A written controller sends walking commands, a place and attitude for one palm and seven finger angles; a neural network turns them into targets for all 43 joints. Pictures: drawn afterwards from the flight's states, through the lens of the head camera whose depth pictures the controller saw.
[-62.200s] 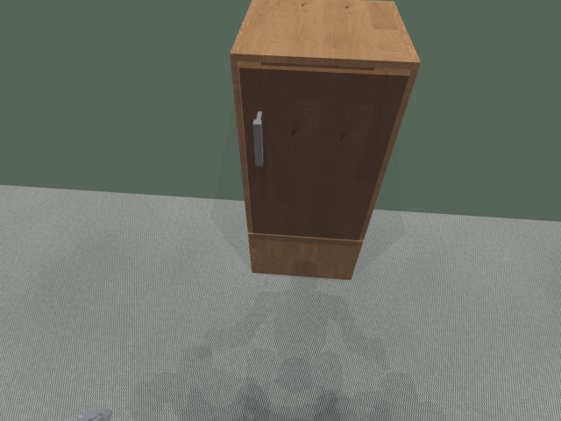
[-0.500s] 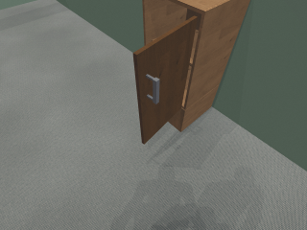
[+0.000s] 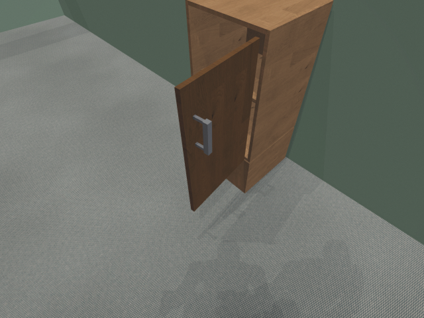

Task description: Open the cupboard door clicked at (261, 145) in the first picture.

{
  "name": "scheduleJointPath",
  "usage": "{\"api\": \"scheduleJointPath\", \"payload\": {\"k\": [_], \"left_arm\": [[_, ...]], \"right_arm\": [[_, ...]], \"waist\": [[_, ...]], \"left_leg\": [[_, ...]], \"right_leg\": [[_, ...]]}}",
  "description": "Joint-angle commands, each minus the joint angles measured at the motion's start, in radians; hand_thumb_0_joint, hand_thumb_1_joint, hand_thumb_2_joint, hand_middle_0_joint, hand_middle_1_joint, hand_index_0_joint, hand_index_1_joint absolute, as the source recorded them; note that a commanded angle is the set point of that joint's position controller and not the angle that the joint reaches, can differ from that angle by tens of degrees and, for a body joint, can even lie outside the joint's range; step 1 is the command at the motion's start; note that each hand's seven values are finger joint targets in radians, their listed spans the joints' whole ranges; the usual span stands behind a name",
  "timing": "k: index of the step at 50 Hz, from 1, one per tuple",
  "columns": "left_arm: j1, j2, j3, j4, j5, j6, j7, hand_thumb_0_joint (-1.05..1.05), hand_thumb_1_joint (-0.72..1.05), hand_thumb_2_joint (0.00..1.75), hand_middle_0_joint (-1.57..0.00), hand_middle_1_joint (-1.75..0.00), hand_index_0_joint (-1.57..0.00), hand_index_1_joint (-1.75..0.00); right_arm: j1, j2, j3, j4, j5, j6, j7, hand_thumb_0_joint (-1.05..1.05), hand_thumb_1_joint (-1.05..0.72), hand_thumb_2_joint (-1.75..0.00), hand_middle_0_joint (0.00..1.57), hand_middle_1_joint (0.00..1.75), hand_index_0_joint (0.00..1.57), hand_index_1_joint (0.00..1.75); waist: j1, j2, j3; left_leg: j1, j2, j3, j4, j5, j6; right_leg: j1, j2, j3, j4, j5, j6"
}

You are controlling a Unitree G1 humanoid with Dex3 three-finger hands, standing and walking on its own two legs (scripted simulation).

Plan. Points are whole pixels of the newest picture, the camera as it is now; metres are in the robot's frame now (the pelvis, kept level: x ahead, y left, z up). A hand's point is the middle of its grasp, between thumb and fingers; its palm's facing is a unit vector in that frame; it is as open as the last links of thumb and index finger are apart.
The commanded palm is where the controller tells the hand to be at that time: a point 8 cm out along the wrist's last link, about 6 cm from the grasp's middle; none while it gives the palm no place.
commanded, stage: let the arm hang, fingers relaxed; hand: left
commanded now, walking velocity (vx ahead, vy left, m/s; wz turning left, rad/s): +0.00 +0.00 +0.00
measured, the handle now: (202, 135) +0.61 +0.06 -0.05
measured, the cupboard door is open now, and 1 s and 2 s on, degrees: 97 97 97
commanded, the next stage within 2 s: look to check the result in 0.02 s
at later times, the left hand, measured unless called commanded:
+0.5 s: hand out of the picture +0.03 +0.19 -0.17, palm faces +0.01 -0.97 -0.25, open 7.4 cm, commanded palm none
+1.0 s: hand out of the picture +0.07 +0.19 -0.17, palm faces +0.00 -0.97 -0.26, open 7.4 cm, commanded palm none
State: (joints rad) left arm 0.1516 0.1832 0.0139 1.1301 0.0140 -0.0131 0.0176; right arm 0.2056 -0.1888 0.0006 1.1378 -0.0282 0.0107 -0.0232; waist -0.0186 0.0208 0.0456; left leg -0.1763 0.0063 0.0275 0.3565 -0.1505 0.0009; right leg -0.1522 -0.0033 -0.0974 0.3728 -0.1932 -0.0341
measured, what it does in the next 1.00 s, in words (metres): stands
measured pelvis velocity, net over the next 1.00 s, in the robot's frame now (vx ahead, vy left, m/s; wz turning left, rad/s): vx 0.03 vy -0.01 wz -0.01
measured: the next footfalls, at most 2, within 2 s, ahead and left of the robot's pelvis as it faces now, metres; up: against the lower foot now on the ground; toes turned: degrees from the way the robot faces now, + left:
none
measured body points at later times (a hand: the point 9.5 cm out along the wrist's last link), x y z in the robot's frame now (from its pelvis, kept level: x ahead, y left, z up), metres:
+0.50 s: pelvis +0.02 -0.01 +0.00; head +0.04 -0.02 +0.45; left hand +0.03 +0.24 -0.15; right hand +0.03 -0.25 -0.16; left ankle +0.03 +0.12 -0.75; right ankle +0.01 -0.09 -0.75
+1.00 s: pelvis +0.03 -0.01 +0.00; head +0.05 -0.02 +0.45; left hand +0.07 +0.24 -0.15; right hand +0.05 -0.26 -0.16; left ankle +0.03 +0.12 -0.75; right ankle +0.01 -0.09 -0.75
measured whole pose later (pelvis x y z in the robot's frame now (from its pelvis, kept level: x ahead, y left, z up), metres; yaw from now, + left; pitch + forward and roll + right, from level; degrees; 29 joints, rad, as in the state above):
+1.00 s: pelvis +0.03 -0.01 +0.00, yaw +0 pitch -1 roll +0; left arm 0.18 0.21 0.02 1.15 0.01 -0.02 0.02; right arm 0.20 -0.21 0.00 1.15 -0.02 0.01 -0.03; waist -0.01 0.02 0.05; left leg -0.13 0.03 0.03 0.33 -0.18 -0.02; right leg -0.10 0.02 -0.09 0.33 -0.21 -0.05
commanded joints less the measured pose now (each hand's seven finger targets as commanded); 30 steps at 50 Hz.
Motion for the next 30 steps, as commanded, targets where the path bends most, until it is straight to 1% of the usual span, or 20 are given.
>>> {"api": "scheduleJointPath", "payload": {"k": [1,3,4,5,6,9,10,11,12,13,14,15,19,20,21,23,24,25,28,30], "left_arm": [[0.050,0.150,0.025,-0.024,-0.005,-0.010,0.014,0.00,0.90,0.90,-0.20,-0.30,-0.20,-0.30],[0.057,0.150,0.025,-0.022,-0.006,-0.012,0.013,0.00,0.90,0.90,-0.20,-0.30,-0.20,-0.30],[0.058,0.146,0.023,-0.019,-0.006,-0.012,0.014,0.00,0.90,0.90,-0.20,-0.30,-0.20,-0.30],[0.063,0.150,0.025,-0.020,-0.005,-0.012,0.014,0.00,0.90,0.90,-0.20,-0.30,-0.20,-0.30],[0.062,0.146,0.024,-0.017,-0.006,-0.010,0.014,0.00,0.90,0.90,-0.20,-0.30,-0.20,-0.30],[0.069,0.151,0.024,-0.012,-0.007,-0.013,0.014,0.00,0.90,0.90,-0.20,-0.30,-0.20,-0.30],[0.074,0.152,0.025,-0.013,-0.006,-0.014,0.015,0.00,0.90,0.90,-0.20,-0.30,-0.20,-0.30],[0.075,0.148,0.023,-0.009,-0.007,-0.013,0.015,0.00,0.90,0.90,-0.20,-0.30,-0.20,-0.30],[0.076,0.148,0.024,-0.008,-0.007,-0.014,0.015,0.00,0.90,0.90,-0.20,-0.30,-0.20,-0.30],[0.081,0.147,0.023,-0.006,-0.008,-0.013,0.015,0.00,0.90,0.90,-0.20,-0.30,-0.20,-0.30],[0.082,0.147,0.021,-0.005,-0.008,-0.013,0.015,0.00,0.90,0.90,-0.20,-0.30,-0.20,-0.30],[0.082,0.153,0.024,-0.008,-0.007,-0.014,0.016,0.00,0.90,0.90,-0.20,-0.30,-0.20,-0.30],[0.084,0.152,0.022,-0.002,-0.008,-0.014,0.015,0.00,0.90,0.90,-0.20,-0.30,-0.20,-0.30],[0.087,0.157,0.023,-0.003,-0.008,-0.015,0.016,0.00,0.90,0.90,-0.20,-0.30,-0.20,-0.30],[0.086,0.152,0.021,-0.001,-0.007,-0.014,0.016,0.00,0.90,0.90,-0.20,-0.30,-0.20,-0.30],[0.084,0.155,0.021,-0.001,-0.008,-0.014,0.015,0.00,0.90,0.90,-0.20,-0.30,-0.20,-0.30],[0.083,0.155,0.021,-0.001,-0.008,-0.015,0.015,0.00,0.90,0.90,-0.20,-0.30,-0.20,-0.30],[0.084,0.162,0.023,-0.004,-0.007,-0.017,0.016,0.00,0.90,0.90,-0.20,-0.30,-0.20,-0.30],[0.076,0.159,0.021,-0.002,-0.008,-0.015,0.015,0.00,0.90,0.90,-0.20,-0.30,-0.20,-0.30],[0.077,0.164,0.022,-0.005,-0.007,-0.016,0.016,0.00,0.90,0.90,-0.20,-0.30,-0.20,-0.30]], "right_arm": [[0.041,-0.108,-0.020,-0.019,0.002,-0.013,-0.004,0.00,-0.90,-0.90,0.20,0.30,0.20,0.30],[0.044,-0.109,-0.020,-0.019,0.003,-0.015,-0.005,0.00,-0.90,-0.90,0.20,0.30,0.20,0.30],[0.042,-0.107,-0.020,-0.017,0.003,-0.014,-0.006,0.00,-0.90,-0.90,0.20,0.30,0.20,0.30],[0.043,-0.113,-0.021,-0.020,0.005,-0.013,-0.007,0.00,-0.90,-0.90,0.20,0.30,0.20,0.30],[0.046,-0.106,-0.020,-0.017,0.004,-0.013,-0.007,0.00,-0.90,-0.90,0.20,0.30,0.20,0.30],[0.048,-0.110,-0.020,-0.014,0.005,-0.014,-0.008,0.00,-0.90,-0.90,0.20,0.30,0.20,0.30],[0.043,-0.116,-0.021,-0.018,0.007,-0.013,-0.009,0.00,-0.90,-0.90,0.20,0.30,0.20,0.30],[0.046,-0.108,-0.021,-0.014,0.006,-0.013,-0.009,0.00,-0.90,-0.90,0.20,0.30,0.20,0.30],[0.049,-0.112,-0.021,-0.014,0.006,-0.013,-0.010,0.00,-0.90,-0.90,0.20,0.30,0.20,0.30],[0.049,-0.110,-0.021,-0.012,0.006,-0.013,-0.010,0.00,-0.90,-0.90,0.20,0.30,0.20,0.30],[0.049,-0.112,-0.020,-0.011,0.006,-0.012,-0.010,0.00,-0.90,-0.90,0.20,0.30,0.20,0.30],[0.049,-0.119,-0.022,-0.014,0.008,-0.012,-0.011,0.00,-0.90,-0.90,0.20,0.30,0.20,0.30],[0.046,-0.117,-0.021,-0.010,0.007,-0.012,-0.011,0.00,-0.90,-0.90,0.20,0.30,0.20,0.30],[0.044,-0.123,-0.022,-0.014,0.008,-0.011,-0.011,0.00,-0.90,-0.90,0.20,0.30,0.20,0.30],[0.041,-0.121,-0.021,-0.012,0.007,-0.011,-0.011,0.00,-0.90,-0.90,0.20,0.30,0.20,0.30],[0.042,-0.122,-0.020,-0.012,0.006,-0.011,-0.010,0.00,-0.90,-0.90,0.20,0.30,0.20,0.30],[0.041,-0.125,-0.020,-0.012,0.006,-0.013,-0.011,0.00,-0.90,-0.90,0.20,0.30,0.20,0.30],[0.039,-0.130,-0.022,-0.015,0.007,-0.013,-0.011,0.00,-0.90,-0.90,0.20,0.30,0.20,0.30],[0.034,-0.127,-0.020,-0.013,0.006,-0.012,-0.011,0.00,-0.90,-0.90,0.20,0.30,0.20,0.30],[0.031,-0.133,-0.021,-0.018,0.007,-0.012,-0.010,0.00,-0.90,-0.90,0.20,0.30,0.20,0.30]], "waist": [[0.011,-0.004,0.005],[0.012,-0.002,-0.013],[0.011,-0.001,-0.006],[0.013,-0.016,0.004],[0.011,-0.013,0.002],[0.010,-0.006,-0.013],[0.011,-0.012,-0.012],[0.010,-0.018,-0.016],[0.009,-0.011,-0.020],[0.010,-0.020,-0.015],[0.009,-0.012,-0.009],[0.010,-0.025,-0.007],[0.009,-0.013,-0.013],[0.012,-0.024,-0.004],[0.009,-0.016,0.003],[0.010,-0.020,-0.006],[0.009,-0.010,-0.013],[0.011,-0.018,-0.020],[0.010,-0.006,-0.001],[0.013,-0.020,0.005]], "left_leg": [[-0.006,0.093,-0.082,-0.054,0.047,0.015],[0.005,0.096,-0.081,-0.054,0.067,0.015],[0.006,0.097,-0.080,-0.054,0.066,0.015],[0.008,0.096,-0.081,-0.053,0.064,0.016],[0.008,0.097,-0.078,-0.054,0.056,0.016],[0.021,0.097,-0.079,-0.051,0.076,0.017],[0.027,0.099,-0.076,-0.045,0.081,0.018],[0.030,0.100,-0.076,-0.047,0.080,0.018],[0.031,0.099,-0.075,-0.046,0.087,0.018],[0.031,0.100,-0.073,-0.047,0.079,0.017],[0.031,0.098,-0.074,-0.046,0.080,0.017],[0.033,0.100,-0.073,-0.044,0.084,0.018],[0.037,0.101,-0.075,-0.048,0.088,0.017],[0.037,0.100,-0.072,-0.045,0.082,0.018],[0.037,0.101,-0.072,-0.045,0.077,0.017],[0.039,0.100,-0.075,-0.047,0.085,0.017],[0.041,0.102,-0.073,-0.046,0.091,0.017],[0.047,0.103,-0.072,-0.044,0.093,0.017],[0.038,0.102,-0.073,-0.052,0.087,0.015],[0.039,0.101,-0.074,-0.049,0.088,0.015]], "right_leg": [[-0.014,-0.122,0.118,-0.106,-0.005,-0.015],[0.000,-0.121,0.120,-0.100,0.028,-0.015],[-0.005,-0.120,0.119,-0.100,0.029,-0.016],[-0.012,-0.118,0.115,-0.104,0.021,-0.015],[-0.013,-0.119,0.120,-0.107,0.012,-0.015],[0.000,-0.120,0.120,-0.105,0.041,-0.016],[-0.003,-0.118,0.119,-0.106,0.050,-0.016],[-0.001,-0.120,0.115,-0.105,0.053,-0.016],[0.006,-0.119,0.121,-0.105,0.064,-0.016],[0.001,-0.120,0.118,-0.107,0.059,-0.016],[-0.001,-0.120,0.121,-0.109,0.060,-0.016],[-0.002,-0.117,0.118,-0.111,0.062,-0.016],[0.006,-0.120,0.118,-0.109,0.073,-0.016],[-0.001,-0.119,0.115,-0.115,0.061,-0.015],[-0.007,-0.120,0.120,-0.119,0.056,-0.015],[0.003,-0.119,0.121,-0.115,0.068,-0.015],[0.010,-0.122,0.120,-0.114,0.083,-0.016],[0.012,-0.119,0.119,-0.114,0.087,-0.016],[0.008,-0.120,0.119,-0.117,0.080,-0.015],[0.005,-0.118,0.120,-0.120,0.082,-0.014]]}}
